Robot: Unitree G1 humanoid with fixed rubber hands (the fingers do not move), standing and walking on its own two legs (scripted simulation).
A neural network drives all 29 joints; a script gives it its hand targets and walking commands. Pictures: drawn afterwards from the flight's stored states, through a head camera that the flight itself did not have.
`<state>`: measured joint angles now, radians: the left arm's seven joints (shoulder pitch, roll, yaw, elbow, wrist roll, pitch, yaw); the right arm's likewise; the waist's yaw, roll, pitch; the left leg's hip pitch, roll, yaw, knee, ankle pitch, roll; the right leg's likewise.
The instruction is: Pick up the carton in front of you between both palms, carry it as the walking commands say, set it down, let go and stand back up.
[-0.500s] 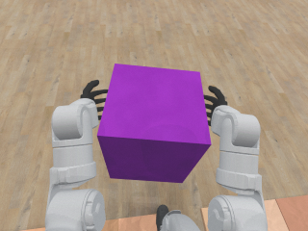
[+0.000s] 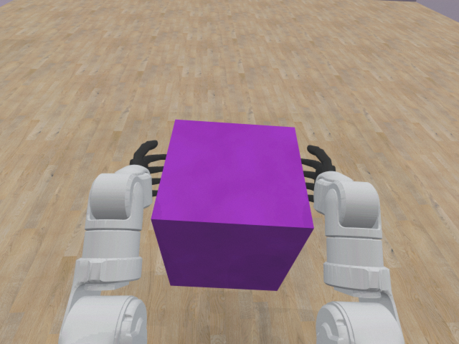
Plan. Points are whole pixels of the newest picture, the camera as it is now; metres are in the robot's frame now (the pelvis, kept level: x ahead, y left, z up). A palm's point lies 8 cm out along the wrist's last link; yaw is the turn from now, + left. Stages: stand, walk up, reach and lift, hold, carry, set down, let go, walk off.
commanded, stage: carry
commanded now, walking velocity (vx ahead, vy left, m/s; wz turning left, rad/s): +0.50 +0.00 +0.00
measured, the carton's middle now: (229, 210) +0.36 +0.02 +0.06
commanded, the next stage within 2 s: none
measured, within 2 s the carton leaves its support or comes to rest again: neither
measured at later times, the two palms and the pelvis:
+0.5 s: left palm (185, 110) +0.64 +0.13 +0.10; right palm (303, 116) +0.65 -0.16 +0.09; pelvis +0.32 -0.02 +0.00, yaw +1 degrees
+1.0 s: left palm (182, 65) +0.92 +0.18 +0.09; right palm (275, 69) +0.91 -0.12 +0.10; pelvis +0.65 +0.03 +0.00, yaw -1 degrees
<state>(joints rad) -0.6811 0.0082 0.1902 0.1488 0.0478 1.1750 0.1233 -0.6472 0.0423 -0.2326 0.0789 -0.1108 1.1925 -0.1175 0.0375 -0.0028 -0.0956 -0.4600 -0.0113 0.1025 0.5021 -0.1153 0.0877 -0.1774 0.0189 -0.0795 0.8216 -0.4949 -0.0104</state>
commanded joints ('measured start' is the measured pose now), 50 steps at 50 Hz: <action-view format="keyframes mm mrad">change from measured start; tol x32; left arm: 1 -652 -1069 -604 16 -401 17 -265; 50 -36 -1010 -772 -490 -355 93 -303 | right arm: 1 -585 919 570 101 380 1 239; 9 -821 1142 648 -76 554 -34 251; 50 24 989 786 -360 393 53 281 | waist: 1 -86 302 -413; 21 -42 174 -375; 24 -18 -244 -572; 50 -67 209 -282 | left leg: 1 756 386 -629 -90 96 192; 21 635 164 -2 63 870 -41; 25 -235 -10 -107 803 -402 -100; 45 161 6 163 -66 17 -68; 48 724 434 -585 -247 -223 132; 50 627 410 -516 -252 19 137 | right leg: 1 -583 15 80 476 -78 -14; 18 -441 -6 -97 -315 532 -11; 22 161 -16 -127 -494 615 -43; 24 733 -476 512 -380 794 -271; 43 242 -247 -24 -567 735 -82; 46 60 -186 -124 -231 765 -21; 50 -528 -77 66 476 22 -6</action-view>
